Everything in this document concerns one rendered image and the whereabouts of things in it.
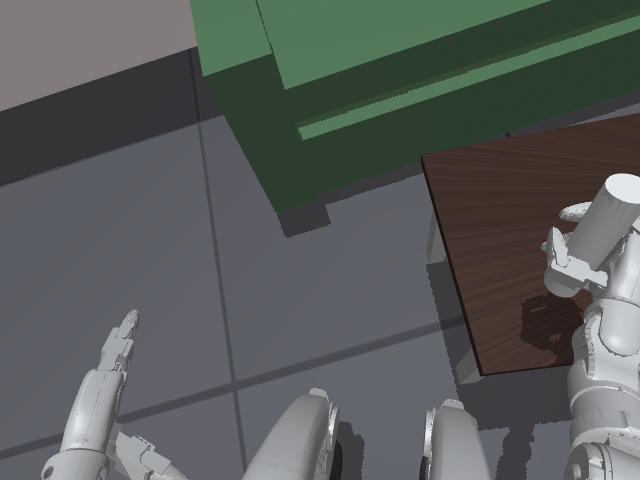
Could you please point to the left robot hand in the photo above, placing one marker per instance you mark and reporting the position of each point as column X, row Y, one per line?
column 92, row 423

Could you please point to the right robot arm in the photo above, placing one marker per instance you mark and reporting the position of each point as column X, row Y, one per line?
column 604, row 394

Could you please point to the sofa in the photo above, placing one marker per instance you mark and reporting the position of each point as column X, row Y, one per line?
column 324, row 93

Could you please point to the left robot arm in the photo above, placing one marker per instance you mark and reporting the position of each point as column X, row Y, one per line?
column 77, row 464

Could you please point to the right robot hand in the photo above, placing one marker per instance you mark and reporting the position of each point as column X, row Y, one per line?
column 617, row 277

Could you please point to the coffee table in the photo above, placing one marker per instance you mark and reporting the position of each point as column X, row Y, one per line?
column 494, row 204

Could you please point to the can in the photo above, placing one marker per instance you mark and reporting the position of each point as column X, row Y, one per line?
column 612, row 212

